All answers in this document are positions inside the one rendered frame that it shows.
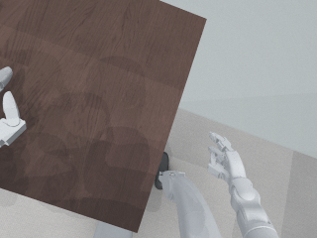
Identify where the left robot thigh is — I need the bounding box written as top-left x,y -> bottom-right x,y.
93,220 -> 133,238

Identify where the right robot foot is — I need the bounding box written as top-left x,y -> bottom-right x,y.
155,152 -> 169,190

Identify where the counter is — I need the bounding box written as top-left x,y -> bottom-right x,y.
0,0 -> 207,233

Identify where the robot right forearm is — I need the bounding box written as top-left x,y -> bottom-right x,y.
228,178 -> 279,238

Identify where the right robot hand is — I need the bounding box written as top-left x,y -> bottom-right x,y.
208,132 -> 247,185

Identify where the left robot hand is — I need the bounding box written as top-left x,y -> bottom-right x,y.
0,66 -> 27,148

